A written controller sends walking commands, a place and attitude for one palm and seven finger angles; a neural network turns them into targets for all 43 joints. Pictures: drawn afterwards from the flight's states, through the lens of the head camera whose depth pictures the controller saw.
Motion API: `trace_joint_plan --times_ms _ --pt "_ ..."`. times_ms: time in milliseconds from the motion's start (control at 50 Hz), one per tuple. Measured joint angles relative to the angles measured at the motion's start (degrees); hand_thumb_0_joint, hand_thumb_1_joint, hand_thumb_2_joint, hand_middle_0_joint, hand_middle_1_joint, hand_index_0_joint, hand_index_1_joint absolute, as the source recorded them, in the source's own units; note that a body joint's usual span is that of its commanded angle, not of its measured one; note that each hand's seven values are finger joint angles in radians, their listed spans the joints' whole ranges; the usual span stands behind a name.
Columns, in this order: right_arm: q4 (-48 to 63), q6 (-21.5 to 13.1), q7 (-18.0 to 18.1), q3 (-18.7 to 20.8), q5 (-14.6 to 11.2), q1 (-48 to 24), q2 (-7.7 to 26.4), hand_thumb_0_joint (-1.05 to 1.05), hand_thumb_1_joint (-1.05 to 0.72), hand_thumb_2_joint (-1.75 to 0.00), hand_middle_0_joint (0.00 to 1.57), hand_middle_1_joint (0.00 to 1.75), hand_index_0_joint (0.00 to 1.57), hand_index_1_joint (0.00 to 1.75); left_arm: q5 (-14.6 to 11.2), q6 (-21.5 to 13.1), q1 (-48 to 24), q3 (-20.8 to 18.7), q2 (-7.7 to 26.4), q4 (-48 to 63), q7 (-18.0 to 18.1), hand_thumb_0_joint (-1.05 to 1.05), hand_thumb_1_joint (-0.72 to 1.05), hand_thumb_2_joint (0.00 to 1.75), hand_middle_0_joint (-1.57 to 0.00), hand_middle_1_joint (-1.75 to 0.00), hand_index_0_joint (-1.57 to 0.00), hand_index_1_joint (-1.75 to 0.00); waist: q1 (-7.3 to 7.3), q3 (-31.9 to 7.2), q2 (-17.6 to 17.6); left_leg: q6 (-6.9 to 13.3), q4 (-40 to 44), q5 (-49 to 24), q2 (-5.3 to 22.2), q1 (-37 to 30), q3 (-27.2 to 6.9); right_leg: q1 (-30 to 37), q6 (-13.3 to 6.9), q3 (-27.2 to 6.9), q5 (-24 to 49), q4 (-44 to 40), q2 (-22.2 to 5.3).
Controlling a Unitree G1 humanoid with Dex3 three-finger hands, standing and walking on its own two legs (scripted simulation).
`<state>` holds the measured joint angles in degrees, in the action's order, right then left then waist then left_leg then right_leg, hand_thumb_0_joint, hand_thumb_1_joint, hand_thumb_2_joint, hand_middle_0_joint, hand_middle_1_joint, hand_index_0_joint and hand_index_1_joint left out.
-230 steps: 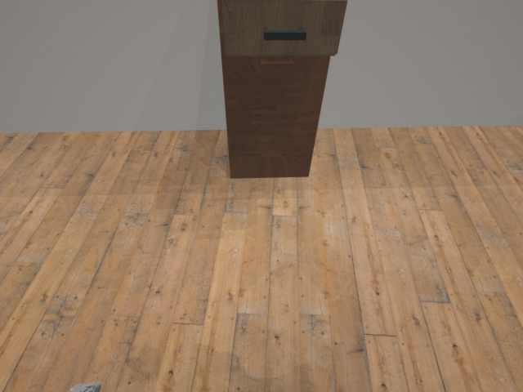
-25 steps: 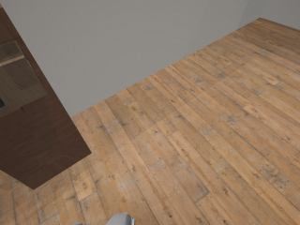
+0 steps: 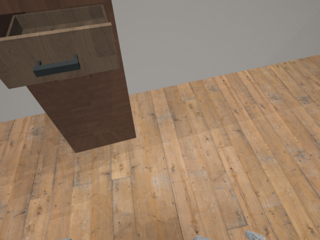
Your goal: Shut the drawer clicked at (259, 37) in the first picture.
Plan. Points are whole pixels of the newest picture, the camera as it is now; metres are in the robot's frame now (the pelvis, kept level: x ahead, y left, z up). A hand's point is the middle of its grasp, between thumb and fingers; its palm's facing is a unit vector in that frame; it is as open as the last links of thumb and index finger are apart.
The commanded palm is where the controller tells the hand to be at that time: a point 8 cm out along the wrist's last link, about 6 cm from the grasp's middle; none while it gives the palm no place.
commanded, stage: turn to face it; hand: left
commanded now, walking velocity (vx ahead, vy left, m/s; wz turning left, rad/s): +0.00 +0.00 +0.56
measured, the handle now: (57, 64) +0.59 +0.37 +0.08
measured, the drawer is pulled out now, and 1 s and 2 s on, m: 0.17 0.17 0.17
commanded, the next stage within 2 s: take the last steps up to it in 0.42 s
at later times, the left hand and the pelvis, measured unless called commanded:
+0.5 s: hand out of the picture -0.04 +0.21 -0.18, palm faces +0.32 -0.92 -0.22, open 7.4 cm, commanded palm none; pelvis -0.01 +0.01 -0.01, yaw +15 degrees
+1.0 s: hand out of the picture +0.06 +0.20 -0.16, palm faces +0.29 -0.94 -0.20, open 7.4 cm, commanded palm none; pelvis +0.05 +0.00 +0.00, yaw +17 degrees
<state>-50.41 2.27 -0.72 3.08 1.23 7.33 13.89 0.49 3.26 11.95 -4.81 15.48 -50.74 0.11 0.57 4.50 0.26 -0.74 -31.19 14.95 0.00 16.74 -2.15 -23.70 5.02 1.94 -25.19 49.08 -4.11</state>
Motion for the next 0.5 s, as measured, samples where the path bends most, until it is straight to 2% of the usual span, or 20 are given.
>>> trace_joint_plan --times_ms 60,80,100,140,180,220,300,400,440,460,480,500 --pt "-0.2 0.6 -0.2 0.3 -0.2 0.9 0.1 0.0 -0.9 -0.9 0.21 0.3 0.2 0.3 -0.1 -1.2 -0.2 0.6 -0.7 1.6 0.0 0.0 0.91 0.9 -0.2 -0.3 -0.2 -0.29 -0.41 -0.5 1.1 -1.1 -2.7 1.1 -0.8 1.5 -2.1 5.0 -0.4 0.5 5.5 -11.9 1.2" --pt "-0.3 0.8 -0.2 0.6 -0.5 1.2 0.4 0.0 -0.9 -0.9 0.21 0.3 0.2 0.3 0.2 -1.8 -0.3 0.8 -1.2 1.8 0.1 0.0 0.91 0.9 -0.2 -0.3 -0.2 -0.29 -0.41 -0.6 1.9 -1.0 -5.6 2.3 -0.8 2.8 -2.6 5.5 -2.3 1.2 6.8 -13.1 1.5" --pt "-0.5 1.0 -0.2 1.0 -0.5 1.5 0.7 0.0 -0.9 -0.9 0.21 0.3 0.2 0.3 0.4 -2.2 -0.4 1.3 -1.9 2.0 0.2 0.0 0.91 0.9 -0.2 -0.3 -0.2 -0.29 -0.61 -0.6 2.7 -0.9 -10.5 6.5 -1.0 4.5 -2.8 5.6 -3.9 2.3 6.8 -12.4 1.3" --pt "-1.2 1.8 -0.2 1.5 -0.3 2.0 1.1 0.0 -0.9 -0.9 0.21 0.3 0.2 0.3 0.5 -2.4 -0.1 1.9 -3.0 2.4 0.4 0.0 0.91 0.9 -0.2 -0.3 -0.2 -0.29 -0.59 -0.8 3.0 -0.8 -22.4 11.7 -1.9 8.1 -1.7 6.5 -5.6 3.9 6.2 -12.3 0.2" --pt "-1.8 2.2 -0.6 1.7 -0.2 2.2 1.4 0.0 -0.9 -0.9 0.21 0.3 0.2 0.3 0.6 -2.5 0.5 2.4 -4.1 2.2 0.7 0.0 0.91 0.9 -0.2 -0.3 -0.2 -0.29 -0.56 -0.8 3.0 -1.3 -31.4 10.7 -1.4 10.4 -0.1 8.2 -5.9 5.0 6.6 -14.1 -0.6" --pt "-2.2 2.3 -0.9 1.7 -0.1 2.2 1.4 0.01 -0.9 -0.9 0.2 0.3 0.2 0.3 0.7 -2.4 1.1 2.7 -4.7 1.8 0.8 0.0 0.91 0.9 -0.21 -0.3 -0.2 -0.29 -0.74 -0.7 2.7 -1.9 -34.7 9.0 -0.5 11.0 1.3 9.6 -5.7 6.0 7.4 -16.0 -1.3" --pt "-2.9 2.5 -1.0 1.3 -0.3 2.1 0.8 0.01 -0.91 -0.9 0.2 0.3 0.19 0.3 0.9 -2.4 1.9 3.2 -5.2 0.6 0.8 0.0 0.9 0.9 -0.21 -0.3 -0.21 -0.29 -0.69 -0.5 1.2 -2.6 -29.7 8.8 1.2 8.8 3.1 11.2 -5.5 8.1 8.5 -18.6 -2.6" --pt "-3.7 2.2 -0.7 0.4 -0.7 0.8 -0.1 0.01 -0.91 -0.9 0.2 0.3 0.19 0.3 1.2 -2.4 2.8 2.8 -4.5 -1.3 0.6 0.0 0.9 0.9 -0.21 -0.3 -0.21 -0.3 0.68 0.2 -0.6 -2.1 -16.9 10.6 1.8 3.6 5.1 11.0 -4.5 10.2 8.5 -18.4 -3.6" --pt "-3.6 1.5 -0.5 0.0 -0.8 0.5 -0.5 0.01 -0.91 -0.9 0.2 0.3 0.19 0.3 1.1 -2.2 3.3 2.4 -3.8 -2.2 0.6 0.0 0.9 0.9 -0.21 -0.3 -0.21 -0.3 1.08 0.2 -1.4 -1.6 -9.8 8.5 1.7 0.6 6.1 10.5 -3.8 11.1 7.8 -17.1 -4.1" --pt "-3.5 1.0 -0.5 -0.2 -0.8 0.4 -0.6 0.01 -0.91 -0.9 0.2 0.3 0.19 0.3 0.9 -2.0 3.7 2.1 -3.4 -2.7 0.6 0.0 0.9 0.9 -0.21 -0.3 -0.21 -0.3 1.13 0.1 -1.6 -1.2 -4.9 5.3 1.6 -1.5 6.6 10.0 -3.3 11.5 7.2 -15.8 -4.3" --pt "-3.3 0.4 -0.4 -0.4 -0.6 0.4 -0.8 0.0 -0.91 -0.9 0.2 0.3 0.19 0.3 0.6 -1.7 4.1 1.8 -2.9 -3.1 0.6 0.0 0.9 0.9 -0.21 -0.3 -0.21 -0.3 1.13 -0.2 -1.9 0.8 -1.8 3.2 1.5 -2.7 6.8 9.0 -2.8 11.6 6.3 -13.7 -4.7" --pt "-3.4 0.0 -0.3 -0.6 -0.5 0.1 -1.5 0.0 -0.91 -0.9 0.2 0.3 0.19 0.3 0.4 -1.1 4.1 1.5 -2.2 -3.7 0.7 0.0 0.9 0.9 -0.21 -0.3 -0.21 -0.3 1.4 0.1 -3.2 2.2 -2.4 3.5 0.9 -2.4 7.2 7.6 -2.2 10.0 2.4 -10.3 -5.1"
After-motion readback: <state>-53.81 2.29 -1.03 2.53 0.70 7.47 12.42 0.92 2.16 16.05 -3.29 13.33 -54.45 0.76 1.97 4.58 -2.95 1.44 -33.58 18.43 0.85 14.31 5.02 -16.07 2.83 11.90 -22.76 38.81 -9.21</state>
